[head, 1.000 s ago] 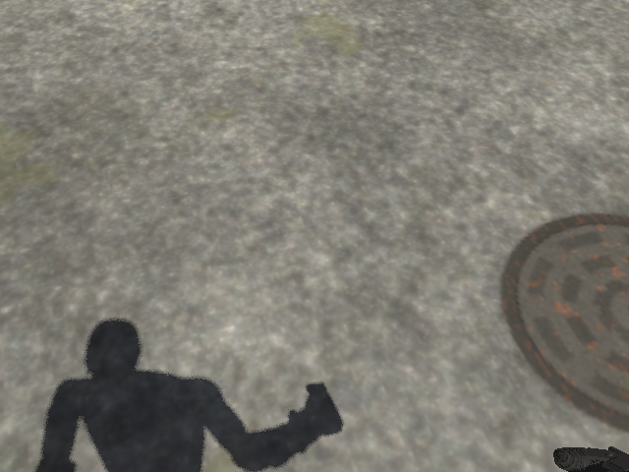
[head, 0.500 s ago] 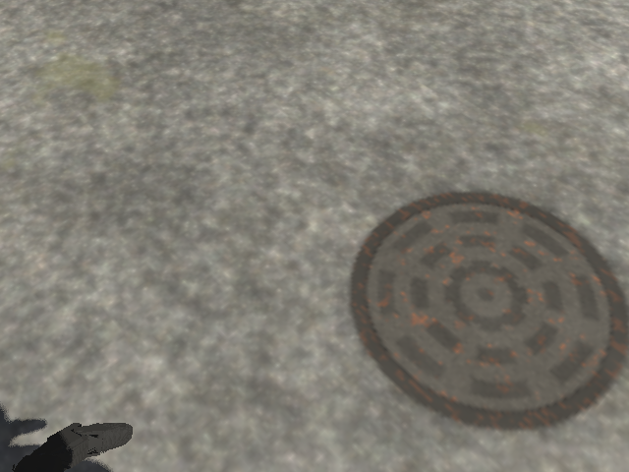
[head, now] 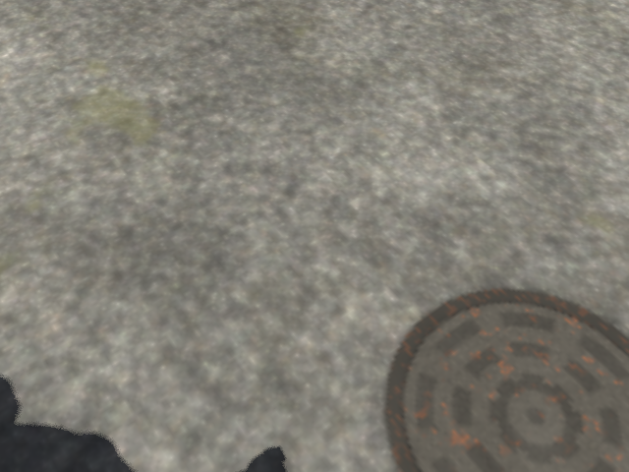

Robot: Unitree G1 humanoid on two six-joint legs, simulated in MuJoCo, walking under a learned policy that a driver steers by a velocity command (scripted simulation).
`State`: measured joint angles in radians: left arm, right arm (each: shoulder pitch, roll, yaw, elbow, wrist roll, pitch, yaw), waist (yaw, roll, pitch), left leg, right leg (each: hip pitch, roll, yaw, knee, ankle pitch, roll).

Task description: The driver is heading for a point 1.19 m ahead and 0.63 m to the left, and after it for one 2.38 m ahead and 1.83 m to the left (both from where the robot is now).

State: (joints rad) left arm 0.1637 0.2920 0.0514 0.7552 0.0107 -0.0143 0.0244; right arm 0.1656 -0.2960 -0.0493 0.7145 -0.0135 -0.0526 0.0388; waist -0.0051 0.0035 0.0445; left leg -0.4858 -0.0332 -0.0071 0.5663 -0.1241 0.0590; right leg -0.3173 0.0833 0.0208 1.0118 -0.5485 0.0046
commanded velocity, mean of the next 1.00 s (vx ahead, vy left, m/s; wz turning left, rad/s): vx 0.02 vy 0.00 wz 0.55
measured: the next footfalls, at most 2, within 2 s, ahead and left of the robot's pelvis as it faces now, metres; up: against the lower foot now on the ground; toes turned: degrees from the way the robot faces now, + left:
right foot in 0.34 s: +0.14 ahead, -0.15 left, +0.00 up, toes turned +18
left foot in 0.78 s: +0.03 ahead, +0.09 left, +0.00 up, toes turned +30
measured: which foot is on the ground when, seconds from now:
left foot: down 0.00-0.36, up 0.38-0.76, down 0.78-1.00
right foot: up 0.00-0.32, down 0.34-0.78, up 0.80-1.00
